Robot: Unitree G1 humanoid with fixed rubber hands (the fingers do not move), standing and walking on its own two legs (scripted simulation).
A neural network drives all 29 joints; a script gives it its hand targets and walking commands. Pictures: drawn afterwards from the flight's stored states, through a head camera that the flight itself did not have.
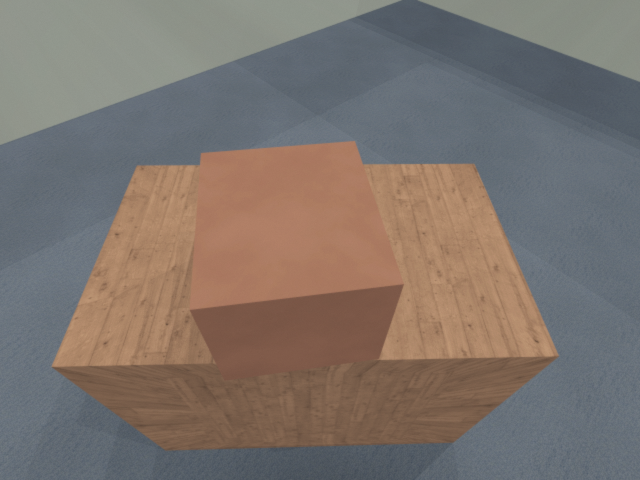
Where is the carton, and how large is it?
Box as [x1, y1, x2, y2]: [190, 141, 403, 380]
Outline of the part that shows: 354,141 201,153 190,296 190,311 224,380 378,358 403,282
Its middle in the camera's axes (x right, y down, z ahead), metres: -0.05 +0.02 +0.63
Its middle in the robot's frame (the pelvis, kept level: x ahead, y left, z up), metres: +0.45 +0.06 -0.03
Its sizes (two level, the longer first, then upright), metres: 0.289 0.253 0.225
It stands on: a pedestal, 0.62 m high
